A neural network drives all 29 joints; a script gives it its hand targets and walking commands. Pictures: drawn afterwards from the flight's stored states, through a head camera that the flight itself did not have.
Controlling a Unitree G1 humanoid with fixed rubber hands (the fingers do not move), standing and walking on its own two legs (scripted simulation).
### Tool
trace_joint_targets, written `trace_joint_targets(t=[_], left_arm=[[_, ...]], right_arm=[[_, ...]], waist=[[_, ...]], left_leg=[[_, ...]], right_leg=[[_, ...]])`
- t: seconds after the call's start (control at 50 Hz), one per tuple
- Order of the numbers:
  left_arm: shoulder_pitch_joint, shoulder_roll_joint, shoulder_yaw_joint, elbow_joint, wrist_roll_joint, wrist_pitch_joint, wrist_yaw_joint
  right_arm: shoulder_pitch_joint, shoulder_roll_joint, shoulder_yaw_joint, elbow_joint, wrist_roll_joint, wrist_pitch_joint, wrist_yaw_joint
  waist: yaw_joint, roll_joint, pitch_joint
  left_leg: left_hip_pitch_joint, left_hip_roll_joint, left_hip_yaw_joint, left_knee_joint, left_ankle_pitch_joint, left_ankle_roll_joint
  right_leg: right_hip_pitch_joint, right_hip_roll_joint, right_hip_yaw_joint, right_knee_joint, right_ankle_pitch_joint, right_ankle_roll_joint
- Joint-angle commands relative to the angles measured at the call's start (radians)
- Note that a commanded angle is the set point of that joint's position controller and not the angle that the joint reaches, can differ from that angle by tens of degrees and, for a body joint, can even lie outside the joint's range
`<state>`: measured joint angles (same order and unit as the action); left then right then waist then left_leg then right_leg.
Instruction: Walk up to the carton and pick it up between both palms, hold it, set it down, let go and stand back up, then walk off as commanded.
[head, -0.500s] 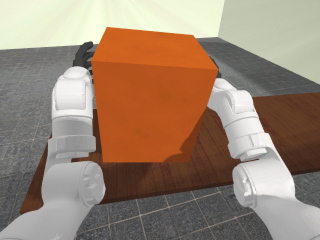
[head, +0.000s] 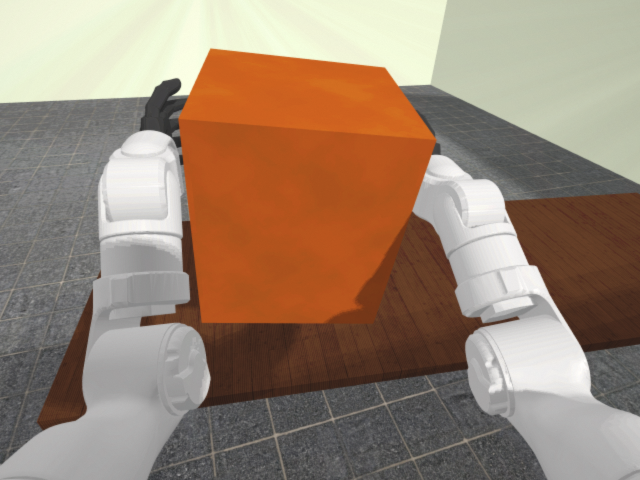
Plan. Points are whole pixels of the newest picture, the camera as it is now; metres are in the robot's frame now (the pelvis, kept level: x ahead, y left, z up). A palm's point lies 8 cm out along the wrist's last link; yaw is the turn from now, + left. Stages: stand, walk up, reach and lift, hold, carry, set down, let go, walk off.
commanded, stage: hold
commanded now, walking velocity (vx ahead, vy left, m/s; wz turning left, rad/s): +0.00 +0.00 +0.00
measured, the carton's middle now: (295, 192) +0.37 +0.00 +0.25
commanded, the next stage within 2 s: set down in 0.24 s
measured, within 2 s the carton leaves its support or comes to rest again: neither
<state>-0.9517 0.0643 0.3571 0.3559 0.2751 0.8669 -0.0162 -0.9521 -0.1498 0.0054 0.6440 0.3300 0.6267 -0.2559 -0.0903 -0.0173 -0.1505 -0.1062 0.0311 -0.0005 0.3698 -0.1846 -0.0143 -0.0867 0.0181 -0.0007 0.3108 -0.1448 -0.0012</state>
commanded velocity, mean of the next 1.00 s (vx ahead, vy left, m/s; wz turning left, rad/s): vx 0.00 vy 0.00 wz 0.00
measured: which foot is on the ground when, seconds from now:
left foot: down 0.00-1.00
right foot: down 0.00-1.00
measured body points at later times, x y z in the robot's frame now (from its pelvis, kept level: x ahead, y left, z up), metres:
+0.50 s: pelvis +0.01 +0.00 +0.00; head -0.08 +0.02 +0.44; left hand +0.39 +0.16 +0.33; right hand +0.38 -0.14 +0.30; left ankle +0.02 +0.13 -0.75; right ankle +0.02 -0.12 -0.75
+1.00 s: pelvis +0.02 +0.00 +0.00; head -0.02 +0.04 +0.45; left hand +0.42 +0.16 +0.25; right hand +0.42 -0.14 +0.21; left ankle +0.02 +0.13 -0.75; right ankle +0.02 -0.12 -0.75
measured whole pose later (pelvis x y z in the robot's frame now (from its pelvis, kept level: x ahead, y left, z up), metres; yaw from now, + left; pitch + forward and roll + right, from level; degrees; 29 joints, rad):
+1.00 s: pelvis +0.02 +0.00 +0.00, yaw +0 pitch -6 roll -1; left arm -0.81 0.03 0.31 0.25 0.33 0.59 -0.05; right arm -0.79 -0.04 -0.07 0.68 0.13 0.19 -0.19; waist -0.07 -0.08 0.00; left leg -0.04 0.03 0.00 0.35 -0.21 -0.01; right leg -0.03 0.01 0.00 0.31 -0.18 0.00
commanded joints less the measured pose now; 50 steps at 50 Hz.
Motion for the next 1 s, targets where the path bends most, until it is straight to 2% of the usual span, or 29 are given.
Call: trace_joint_targets(t=[0.0, 0.08, 0.12, 0.16, 0.22, 0.24, 0.26, 0.28, 0.3, 0.32, 0.34, 0.36, 0.38, 0.4, 0.48, 0.5, 0.54, 0.58, 0.62, 0.68, 0.7, 0.78, 0.8, 0.84, 0.88, 0.9, 0.94, 0.96, 0.98], left_arm=[[-0.612, -0.594, -0.358, 0.027, -0.142, -0.062, -0.149], [-0.529, -0.55, -0.273, 0.103, -0.093, -0.046, -0.156], [-0.57, -0.579, -0.328, -0.002, -0.133, -0.056, -0.156], [-0.604, -0.593, -0.334, 0.034, -0.148, -0.066, -0.153], [-0.493, -0.563, -0.326, 0.045, -0.131, -0.044, -0.16], [-0.591, -0.569, -0.378, -0.15, -0.207, -0.062, -0.159], [-0.689, -0.574, -0.427, -0.194, -0.248, -0.075, -0.149], [-0.669, -0.567, -0.396, -0.154, -0.224, -0.084, -0.144], [-0.662, -0.595, -0.4, -0.179, -0.227, -0.089, -0.141], [-0.668, -0.599, -0.404, -0.157, -0.239, -0.095, -0.138], [-0.685, -0.639, -0.472, -0.228, -0.261, -0.116, -0.139], [-0.673, -0.618, -0.436, -0.169, -0.236, -0.115, -0.137], [-0.671, -0.612, -0.461, -0.142, -0.258, -0.124, -0.14], [-0.668, -0.601, -0.366, -0.057, -0.166, -0.134, -0.147], [-0.571, -0.464, -0.146, 0.159, 0.013, -0.169, -0.217], [-0.568, -0.43, -0.114, 0.16, 0.042, -0.162, -0.235], [-0.515, -0.433, -0.135, 0.157, 0.073, -0.169, -0.26], [-0.443, -0.45, -0.162, 0.145, 0.05, -0.165, -0.282], [-0.502, -0.441, -0.157, 0.115, 0.032, -0.195, -0.263], [-0.492, -0.463, -0.186, 0.072, -0.005, -0.227, -0.242], [-0.514, -0.476, -0.199, 0.077, -0.016, -0.249, -0.231], [-0.438, -0.54, -0.347, -0.09, -0.076, -0.31, -0.186], [-0.441, -0.572, -0.417, -0.153, -0.104, -0.313, -0.18], [-0.416, -0.582, -0.464, -0.198, -0.113, -0.327, -0.16], [-0.377, -0.597, -0.478, -0.22, -0.111, -0.314, -0.141], [-0.341, -0.576, -0.454, -0.186, -0.087, -0.304, -0.148], [-0.231, -0.526, -0.394, -0.17, -0.051, -0.263, -0.167], [-0.287, -0.538, -0.423, -0.243, -0.05, -0.262, -0.168], [-0.314, -0.573, -0.451, -0.265, -0.066, -0.26, -0.169]], right_arm=[[-0.916, 0.597, 0.195, -0.269, 0.123, -0.085, 0.132], [-0.933, 0.626, 0.246, -0.295, 0.125, -0.071, 0.121], [-0.92, 0.638, 0.26, -0.332, 0.138, -0.075, 0.116], [-0.924, 0.643, 0.237, -0.327, 0.115, -0.078, 0.111], [-0.923, 0.616, 0.269, -0.378, 0.136, -0.071, 0.096], [-0.876, 0.639, 0.302, -0.361, 0.212, -0.074, 0.095], [-0.942, 0.655, 0.298, -0.43, 0.219, -0.089, 0.095], [-0.927, 0.67, 0.312, -0.386, 0.219, -0.085, 0.099], [-0.94, 0.667, 0.309, -0.438, 0.208, -0.097, 0.097], [-0.951, 0.661, 0.304, -0.425, 0.212, -0.102, 0.099], [-0.943, 0.657, 0.291, -0.479, 0.181, -0.134, 0.1], [-0.947, 0.655, 0.292, -0.431, 0.179, -0.135, 0.098], [-0.947, 0.646, 0.274, -0.424, 0.161, -0.143, 0.093], [-0.93, 0.648, 0.231, -0.293, 0.115, -0.152, 0.104], [-0.806, 0.55, 0.034, -0.096, -0.104, -0.236, 0.134], [-0.793, 0.523, 0.004, -0.075, -0.122, -0.239, 0.154], [-0.727, 0.469, -0.033, -0.012, -0.172, -0.268, 0.175], [-0.752, 0.434, -0.026, -0.075, -0.196, -0.313, 0.184], [-0.767, 0.468, -0.04, -0.072, -0.221, -0.374, 0.184], [-0.806, 0.509, 0.009, -0.185, -0.225, -0.445, 0.177], [-0.804, 0.543, 0.028, -0.162, -0.232, -0.461, 0.176], [-0.686, 0.576, 0.162, -0.26, -0.187, -0.523, 0.177], [-0.696, 0.56, 0.194, -0.315, -0.159, -0.54, 0.169], [-0.731, 0.573, 0.236, -0.378, -0.144, -0.572, 0.172], [-0.717, 0.584, 0.294, -0.463, -0.098, -0.569, 0.164], [-0.67, 0.561, 0.283, -0.381, -0.101, -0.551, 0.161], [-0.597, 0.558, 0.315, -0.375, -0.093, -0.533, 0.15], [-0.578, 0.551, 0.303, -0.378, -0.094, -0.536, 0.146], [-0.627, 0.569, 0.311, -0.436, -0.078, -0.547, 0.144]], waist=[[-0.001, 0.069, -0.216], [0.051, -0.024, -0.175], [0.022, -0.002, -0.243], [0.001, -0.009, -0.244], [0.02, -0.021, -0.276], [0.004, 0.023, -0.353], [-0.005, 0.036, -0.42], [0.027, 0.029, -0.396], [-0.013, 0.052, -0.429], [0.005, 0.031, -0.423], [-0.034, 0.07, -0.464], [0.002, 0.055, -0.41], [-0.005, 0.074, -0.406], [0.011, 0.086, -0.323], [0.034, 0.004, -0.01], [0.05, 0.015, 0.001], [0.02, 0.071, 0.012], [0.017, 0.089, 0.0], [-0.005, 0.033, -0.033], [0.036, 0.004, -0.134], [0.024, -0.019, -0.142], [0.023, 0.045, -0.35], [-0.012, 0.058, -0.417], [0.007, 0.054, -0.468], [0.014, 0.077, -0.448], [0.011, 0.078, -0.363], [0.052, 0.017, -0.235], [0.006, 0.038, -0.285], [0.011, 0.057, -0.307]], left_leg=[[-0.037, -0.059, -0.011, -0.089, 0.041, -0.004], [0.002, -0.077, -0.003, -0.074, 0.08, 0.025], [0.029, -0.072, -0.009, -0.067, 0.124, 0.017], [0.041, -0.072, -0.003, -0.072, 0.101, 0.015], [0.074, -0.077, -0.001, -0.046, 0.183, 0.013], [0.111, -0.071, 0.006, -0.039, 0.283, 0.011], [0.1, -0.075, -0.006, -0.015, 0.307, 0.001], [0.087, -0.086, -0.002, -0.023, 0.308, 0.003], [0.1, -0.089, -0.004, -0.015, 0.313, -0.005], [0.098, -0.084, -0.01, -0.014, 0.314, -0.006], [0.128, -0.079, -0.014, 0.005, 0.358, -0.027], [0.123, -0.084, -0.011, -0.003, 0.362, -0.015], [0.119, -0.086, -0.007, 0.005, 0.339, -0.031], [0.119, -0.081, 0.004, -0.024, 0.277, -0.028], [0.068, -0.071, 0.008, -0.125, -0.074, 0.022], [0.057, -0.074, 0.028, -0.142, -0.09, 0.025], [0.039, -0.059, 0.034, -0.167, -0.157, 0.022], [0.028, -0.051, 0.044, -0.177, -0.1, 0.004], [0.08, -0.068, 0.058, -0.153, -0.023, -0.002], [0.129, -0.09, 0.084, -0.118, 0.07, 0.006], [0.17, -0.081, 0.073, -0.104, 0.139, 0.003], [0.316, -0.081, 0.06, 0.006, 0.489, -0.041], [0.345, -0.082, 0.041, 0.044, 0.558, -0.056], [0.381, -0.067, 0.028, 0.069, 0.648, -0.063], [0.324, -0.084, 0.03, 0.087, 0.664, -0.065], [0.306, -0.082, 0.029, 0.09, 0.636, -0.06], [0.263, -0.086, 0.042, 0.051, 0.553, -0.032], [0.296, -0.088, 0.038, 0.05, 0.541, -0.036], [0.288, -0.087, 0.03, 0.067, 0.559, -0.044]], right_leg=[[0.162, 0.056, -0.006, -0.05, 0.084, 0.008], [0.146, 0.047, -0.007, -0.069, 0.111, 0.04], [0.159, 0.06, -0.018, -0.054, 0.149, 0.034], [0.129, 0.061, -0.012, -0.065, 0.122, 0.032], [0.179, 0.061, -0.007, -0.055, 0.234, 0.043], [0.232, 0.074, -0.024, -0.036, 0.333, 0.039], [0.229, 0.072, -0.02, -0.025, 0.348, 0.037], [0.237, 0.071, -0.019, -0.032, 0.326, 0.037], [0.243, 0.064, -0.029, -0.033, 0.368, 0.044], [0.245, 0.069, -0.024, -0.034, 0.346, 0.038], [0.232, 0.069, -0.033, -0.018, 0.379, 0.031], [0.237, 0.065, -0.027, -0.031, 0.374, 0.036], [0.229, 0.062, -0.027, -0.028, 0.347, 0.032], [0.192, 0.051, -0.043, -0.054, 0.24, 0.026], [0.108, 0.009, -0.049, -0.111, -0.124, 0.015], [0.103, 0.016, -0.057, -0.116, -0.164, 0.007], [0.153, 0.031, -0.061, -0.098, -0.176, -0.001], [0.2, 0.039, -0.077, -0.088, -0.119, -0.001], [0.214, 0.043, -0.101, -0.087, -0.068, 0.004], [0.239, 0.033, -0.111, -0.081, 0.006, 0.034], [0.246, 0.04, -0.125, -0.075, 0.063, 0.031], [0.298, 0.046, -0.121, -0.023, 0.368, 0.038], [0.332, 0.047, -0.134, -0.017, 0.424, 0.038], [0.313, 0.058, -0.14, -0.005, 0.463, 0.044], [0.352, 0.044, -0.117, 0.007, 0.546, 0.052], [0.347, 0.036, -0.116, -0.004, 0.529, 0.052], [0.366, 0.028, -0.11, -0.009, 0.56, 0.062], [0.352, 0.03, -0.119, -0.005, 0.563, 0.068], [0.352, 0.023, -0.108, 0.006, 0.574, 0.061]])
